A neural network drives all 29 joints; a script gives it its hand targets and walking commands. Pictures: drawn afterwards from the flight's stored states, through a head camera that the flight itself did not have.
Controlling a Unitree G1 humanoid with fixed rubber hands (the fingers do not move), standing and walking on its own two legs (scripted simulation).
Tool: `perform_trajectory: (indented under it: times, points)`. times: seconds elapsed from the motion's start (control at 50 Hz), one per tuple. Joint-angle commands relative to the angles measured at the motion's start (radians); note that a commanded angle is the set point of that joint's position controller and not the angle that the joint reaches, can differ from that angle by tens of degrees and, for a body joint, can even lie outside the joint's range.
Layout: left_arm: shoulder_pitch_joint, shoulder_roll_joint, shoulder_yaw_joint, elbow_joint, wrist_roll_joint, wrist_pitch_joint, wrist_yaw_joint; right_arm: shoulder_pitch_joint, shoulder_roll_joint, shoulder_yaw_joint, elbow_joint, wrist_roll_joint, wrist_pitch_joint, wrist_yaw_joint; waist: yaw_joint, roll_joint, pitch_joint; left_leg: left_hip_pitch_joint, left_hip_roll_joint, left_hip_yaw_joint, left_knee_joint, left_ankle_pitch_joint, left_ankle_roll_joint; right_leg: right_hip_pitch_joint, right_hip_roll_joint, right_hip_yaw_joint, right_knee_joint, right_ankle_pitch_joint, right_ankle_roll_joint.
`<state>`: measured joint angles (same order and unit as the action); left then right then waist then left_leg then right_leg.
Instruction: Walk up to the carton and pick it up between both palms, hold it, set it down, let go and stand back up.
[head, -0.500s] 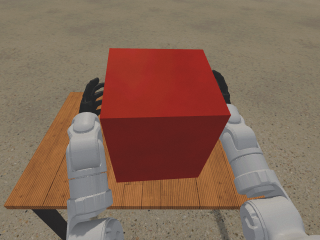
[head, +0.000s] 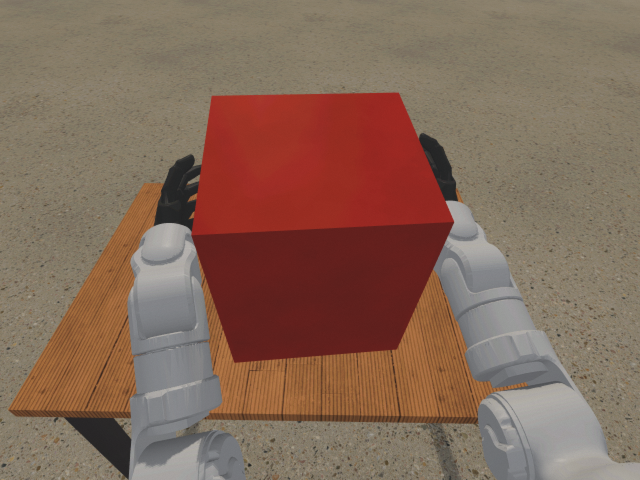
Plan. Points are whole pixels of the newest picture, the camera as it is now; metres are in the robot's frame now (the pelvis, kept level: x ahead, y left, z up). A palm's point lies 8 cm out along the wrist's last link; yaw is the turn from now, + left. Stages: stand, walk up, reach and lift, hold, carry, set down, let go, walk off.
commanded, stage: hold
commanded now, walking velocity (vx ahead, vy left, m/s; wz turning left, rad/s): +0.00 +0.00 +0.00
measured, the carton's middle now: (312, 234) +0.36 +0.00 +0.16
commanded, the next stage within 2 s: none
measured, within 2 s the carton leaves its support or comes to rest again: neither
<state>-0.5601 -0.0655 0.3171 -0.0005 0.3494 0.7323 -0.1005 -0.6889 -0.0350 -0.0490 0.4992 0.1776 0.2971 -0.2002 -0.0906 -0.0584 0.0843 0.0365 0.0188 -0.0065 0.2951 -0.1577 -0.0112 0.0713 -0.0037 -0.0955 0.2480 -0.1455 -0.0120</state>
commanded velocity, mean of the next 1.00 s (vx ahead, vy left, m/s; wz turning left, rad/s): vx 0.00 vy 0.00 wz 0.00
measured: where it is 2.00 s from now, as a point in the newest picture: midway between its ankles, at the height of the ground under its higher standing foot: outside the picture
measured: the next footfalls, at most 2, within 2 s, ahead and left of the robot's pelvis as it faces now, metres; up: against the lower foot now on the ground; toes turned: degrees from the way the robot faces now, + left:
none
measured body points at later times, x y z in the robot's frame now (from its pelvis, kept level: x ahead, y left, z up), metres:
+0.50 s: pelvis -0.01 +0.00 +0.00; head -0.04 +0.03 +0.45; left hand +0.36 +0.15 +0.19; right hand +0.37 -0.16 +0.19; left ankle +0.02 +0.12 -0.75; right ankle +0.01 -0.11 -0.75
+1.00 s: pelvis +0.00 +0.00 +0.00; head -0.04 +0.03 +0.45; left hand +0.37 +0.16 +0.19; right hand +0.37 -0.15 +0.19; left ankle +0.02 +0.12 -0.75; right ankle +0.01 -0.11 -0.75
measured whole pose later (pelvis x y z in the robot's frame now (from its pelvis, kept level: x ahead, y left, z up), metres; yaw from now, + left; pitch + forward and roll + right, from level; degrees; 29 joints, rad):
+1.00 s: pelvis +0.00 +0.00 +0.00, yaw +0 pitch -10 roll -1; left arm -0.54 -0.07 0.31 -0.03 0.35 0.74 -0.10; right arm -0.66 -0.03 -0.04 0.47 0.19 0.30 -0.20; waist -0.09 -0.06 0.09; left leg 0.03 0.02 0.00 0.30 -0.16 -0.01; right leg 0.07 -0.01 -0.09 0.25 -0.14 -0.01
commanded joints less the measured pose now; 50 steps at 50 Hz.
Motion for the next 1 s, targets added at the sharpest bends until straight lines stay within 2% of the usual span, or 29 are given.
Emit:
perform_trajectory:
  times: [0.0,0.06,0.22,0.36,0.42,0.54,0.72,0.8,0.98]
  points:
    - [-0.571,-0.399,-0.444,-0.101,-0.125,-0.052,-0.121,-0.575,0.505,0.388,-0.280,0.072,-0.048,0.089,-0.012,0.056,-0.374,0.052,-0.066,0.060,0.002,0.281,-0.007,0.121,0.048,-0.021,0.014,0.267,0.063]
    - [-0.553,-0.409,-0.469,-0.131,-0.135,-0.049,-0.115,-0.564,0.491,0.393,-0.311,0.079,-0.051,0.089,-0.018,0.062,-0.384,0.074,-0.061,0.053,0.013,0.323,-0.015,0.117,0.057,-0.028,0.014,0.266,0.057]
    - [-0.572,-0.424,-0.489,-0.125,-0.138,-0.040,-0.098,-0.576,0.474,0.368,-0.288,0.059,-0.056,0.110,-0.017,0.091,-0.367,0.077,-0.042,0.051,-0.003,0.287,-0.026,0.058,0.061,-0.031,0.000,0.134,0.035]
    - [-0.576,-0.424,-0.457,-0.062,-0.123,-0.034,-0.097,-0.602,0.479,0.348,-0.243,0.041,-0.061,0.121,-0.005,0.069,-0.332,0.044,-0.045,0.059,-0.022,0.206,-0.008,0.049,0.055,-0.021,-0.009,0.083,0.034]
    - [-0.576,-0.424,-0.444,-0.055,-0.122,-0.036,-0.096,-0.625,0.493,0.356,-0.252,0.043,-0.066,0.122,0.010,0.059,-0.347,0.034,-0.049,0.065,-0.025,0.189,0.001,0.062,0.056,-0.017,-0.005,0.089,0.036]
    - [-0.599,-0.416,-0.427,-0.021,-0.120,-0.039,-0.101,-0.636,0.512,0.348,-0.228,0.035,-0.060,0.118,0.011,0.040,-0.339,0.014,-0.057,0.072,-0.032,0.133,0.014,0.061,0.048,-0.010,-0.006,0.077,0.045]
    - [-0.601,-0.395,-0.430,-0.050,-0.124,-0.056,-0.115,-0.607,0.523,0.367,-0.237,0.050,-0.053,0.098,-0.003,0.041,-0.358,0.022,-0.068,0.067,-0.018,0.182,0.011,0.102,0.036,-0.008,0.005,0.199,0.063]
    - [-0.580,-0.397,-0.439,-0.082,-0.125,-0.054,-0.115,-0.592,0.513,0.384,-0.266,0.065,-0.053,0.094,-0.005,0.049,-0.377,0.047,-0.067,0.063,-0.006,0.248,0.000,0.116,0.042,-0.016,0.011,0.252,0.063]
    - [-0.569,-0.413,-0.471,-0.118,-0.137,-0.047,-0.106,-0.575,0.488,0.379,-0.293,0.068,-0.052,0.100,-0.011,0.067,-0.367,0.059,-0.055,0.055,-0.007,0.253,-0.010,0.081,0.056,-0.022,0.003,0.178,0.049]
